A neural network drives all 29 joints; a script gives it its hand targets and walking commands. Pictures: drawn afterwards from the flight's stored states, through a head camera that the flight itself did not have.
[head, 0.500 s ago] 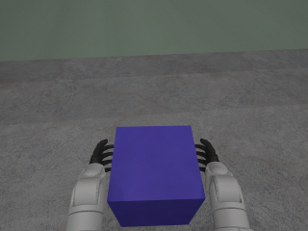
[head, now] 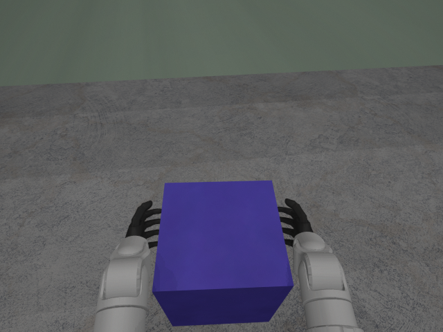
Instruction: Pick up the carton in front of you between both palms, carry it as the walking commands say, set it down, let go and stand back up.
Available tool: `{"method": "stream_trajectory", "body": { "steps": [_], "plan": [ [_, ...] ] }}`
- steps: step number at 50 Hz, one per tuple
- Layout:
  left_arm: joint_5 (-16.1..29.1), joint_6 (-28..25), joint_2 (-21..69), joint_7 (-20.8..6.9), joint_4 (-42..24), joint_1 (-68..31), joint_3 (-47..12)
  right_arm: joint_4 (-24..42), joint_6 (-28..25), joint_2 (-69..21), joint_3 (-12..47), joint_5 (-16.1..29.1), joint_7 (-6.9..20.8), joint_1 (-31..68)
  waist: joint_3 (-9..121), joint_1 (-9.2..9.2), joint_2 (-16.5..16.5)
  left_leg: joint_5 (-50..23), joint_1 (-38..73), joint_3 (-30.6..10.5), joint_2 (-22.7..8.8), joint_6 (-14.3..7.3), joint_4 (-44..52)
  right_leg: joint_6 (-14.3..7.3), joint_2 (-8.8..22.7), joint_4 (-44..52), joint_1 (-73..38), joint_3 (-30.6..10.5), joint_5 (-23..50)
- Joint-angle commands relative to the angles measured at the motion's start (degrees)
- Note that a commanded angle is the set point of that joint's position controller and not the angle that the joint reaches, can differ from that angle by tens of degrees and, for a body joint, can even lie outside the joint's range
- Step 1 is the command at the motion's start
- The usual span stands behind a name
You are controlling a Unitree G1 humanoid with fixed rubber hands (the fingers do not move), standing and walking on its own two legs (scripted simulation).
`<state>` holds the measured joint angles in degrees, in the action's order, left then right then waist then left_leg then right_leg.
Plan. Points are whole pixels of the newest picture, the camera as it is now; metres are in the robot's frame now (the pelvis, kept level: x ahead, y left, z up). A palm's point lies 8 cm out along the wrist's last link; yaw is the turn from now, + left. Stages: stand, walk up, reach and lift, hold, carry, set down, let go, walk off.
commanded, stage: hold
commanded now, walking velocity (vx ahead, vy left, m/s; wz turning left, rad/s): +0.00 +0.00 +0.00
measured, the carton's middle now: (220, 256) +0.30 +0.01 -0.05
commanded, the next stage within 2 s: set down in 0.46 s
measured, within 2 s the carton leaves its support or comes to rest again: neither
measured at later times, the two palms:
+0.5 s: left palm (139, 229) +0.30 +0.16 +0.05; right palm (309, 257) +0.24 -0.14 +0.05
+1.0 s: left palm (155, 242) +0.34 +0.16 -0.08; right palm (287, 252) +0.32 -0.14 -0.09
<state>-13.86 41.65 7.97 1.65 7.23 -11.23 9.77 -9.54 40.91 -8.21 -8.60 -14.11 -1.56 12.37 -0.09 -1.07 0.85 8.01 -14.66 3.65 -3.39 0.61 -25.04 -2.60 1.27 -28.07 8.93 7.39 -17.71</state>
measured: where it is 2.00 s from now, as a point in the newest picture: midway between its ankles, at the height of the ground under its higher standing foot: outside the picture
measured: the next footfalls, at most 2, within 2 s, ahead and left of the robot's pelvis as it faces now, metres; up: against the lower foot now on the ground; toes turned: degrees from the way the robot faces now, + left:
none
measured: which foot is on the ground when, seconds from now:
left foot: down 0.00-1.00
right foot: down 0.00-1.00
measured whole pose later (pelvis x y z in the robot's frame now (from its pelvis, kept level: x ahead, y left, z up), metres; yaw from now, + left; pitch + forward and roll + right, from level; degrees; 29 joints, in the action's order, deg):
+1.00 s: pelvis -0.03 +0.05 -0.03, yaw -10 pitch +14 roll +0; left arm -22.8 17.6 12.5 0.9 28.0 -32.2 29.1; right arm -36.7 15.5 -7.5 -26.4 -23.6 2.1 36.2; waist -6.0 -2.8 1.2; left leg 12.7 -41.6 -4.5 2.0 1.4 -40.1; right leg 1.4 -2.7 -42.7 39.3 -7.0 -17.4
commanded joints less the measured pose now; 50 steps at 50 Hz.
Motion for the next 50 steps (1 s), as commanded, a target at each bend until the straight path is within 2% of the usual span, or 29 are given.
{"method": "stream_trajectory", "body": {
  "steps": [1, 2, 4, 9, 12, 18, 26, 29, 33, 38, 42, 46, 48, 50],
  "plan": [
    [14.9, -3.2, 49.5, -14.4, -5.4, -24.7, -32.3, 2.9, -3.9, -50.5, 26.9, 11.3, 11.6, 19.8, 17.2, 3.01, 2.9, -20.5, 13.4, -7.9, 9.4, -1.6, 1.7, 2.1, -3.5, 7.7, -12.0, -14.3, 37.6],
    [15.0, -3.6, 50.4, -14.5, -5.1, -26.1, -32.9, 2.7, -4.2, -50.8, 27.1, 11.2, 11.6, 21.6, 16.6, 2.56, 1.7, -17.4, 13.5, -7.6, 9.6, -1.1, 2.5, 2.7, -3.8, 7.9, -11.4, -14.0, 34.6],
    [15.1, -3.9, 50.4, -14.7, -4.1, -27.2, -33.2, 1.9, -4.5, -51.4, 27.6, 11.8, 11.9, 23.1, 15.9, 2.46, 1.0, -14.2, 12.8, -7.1, 10.1, -0.6, 3.2, 2.7, -4.4, 8.6, -12.5, -13.7, 31.0],
    [12.2, -3.8, 51.9, -14.9, 1.4, -26.9, -29.3, 0.8, -3.5, -53.4, 29.9, 13.7, 14.4, 29.7, 13.2, -0.72, 2.1, -6.1, 10.9, -6.3, 10.8, -1.0, 4.7, 4.3, -4.6, 9.7, -10.2, -12.7, 21.1],
    [11.0, -3.5, 53.5, -15.2, 5.0, -28.0, -27.2, -1.8, -2.9, -54.2, 29.5, 14.4, 16.1, 32.4, 11.6, -1.59, 1.8, -2.6, 12.0, -6.1, 10.4, -1.3, 5.3, 4.4, -4.8, 10.3, -6.5, -12.3, 14.9],
    [11.0, -2.8, 56.2, -16.8, 8.5, -32.8, -26.7, -6.8, -2.8, -55.3, 26.1, 13.4, 17.9, 34.7, 10.6, -0.13, -0.6, 1.4, 15.9, -5.8, 9.1, -0.5, 6.3, 2.9, -5.8, 11.2, -0.2, -11.5, 5.4],
    [12.3, -2.4, 59.0, -18.2, 10.4, -39.7, -27.0, -10.2, -4.1, -54.5, 21.6, 10.9, 19.1, 39.3, 10.7, 2.18, -3.4, 8.2, 18.4, -7.9, 6.9, 1.1, 7.4, 0.7, -6.6, 10.1, 4.2, -10.4, -0.4],
    [11.1, -3.0, 60.3, -17.5, 14.8, -43.4, -23.4, -14.0, -5.5, -52.2, 18.0, 8.8, 20.1, 44.6, 9.4, 2.02, -4.4, 14.9, 16.5, -9.8, 5.9, 1.3, 7.6, 0.3, -6.9, 7.6, 5.6, -10.1, -2.4],
    [7.1, -4.8, 59.1, -15.7, 23.2, -47.5, -14.1, -22.3, -8.2, -49.6, 10.5, 4.4, 20.6, 50.6, 7.6, 0.88, -3.7, 18.9, 14.2, -11.2, 5.3, 1.0, 6.2, 0.1, -7.0, 4.2, 8.7, -10.4, -4.3],
    [-0.3, -8.5, 50.5, -11.6, 28.4, -48.2, -1.2, -30.7, -11.8, -43.8, -0.6, -3.1, 17.9, 50.8, 4.6, -1.48, -1.6, 12.9, 9.3, -9.3, 6.6, 0.8, 1.0, 0.0, -6.9, 0.8, 16.9, -10.7, -4.7],
    [-4.8, -14.3, 43.3, -9.5, 27.8, -46.0, 3.5, -32.5, -16.8, -38.1, -5.4, -6.8, 15.5, 47.8, 7.5, -1.98, -0.5, 1.7, 3.3, -6.6, 8.0, 0.9, -4.6, 0.8, -7.5, -2.4, 22.6, -10.4, 0.1],
    [-3.8, -22.9, 44.0, -9.7, 25.7, -45.9, -1.4, -31.8, -25.0, -39.7, -0.9, -5.0, 14.4, 46.5, 18.0, -1.76, -0.5, -9.7, -1.0, -5.5, 9.3, 1.8, -11.5, 1.7, -8.8, -7.3, 27.4, -9.7, 8.2],
    [-2.1, -27.1, 46.6, -10.3, 25.0, -47.5, -5.4, -30.6, -29.0, -42.2, 3.6, -2.8, 13.9, 48.6, 25.3, -1.32, 0.0, -14.0, -3.6, -5.2, 9.9, 1.9, -15.6, 2.3, -9.4, -10.5, 29.6, -9.4, 12.5],
    [-0.1, -30.4, 49.4, -11.0, 24.5, -49.4, -9.7, -29.2, -32.0, -44.9, 9.3, -0.3, 13.3, 50.6, 34.9, -1.62, 0.5, -18.0, -6.6, -5.0, 10.4, 1.9, -19.9, 2.9, -9.8, -14.2, 30.7, -9.5, 17.5]
  ]
}}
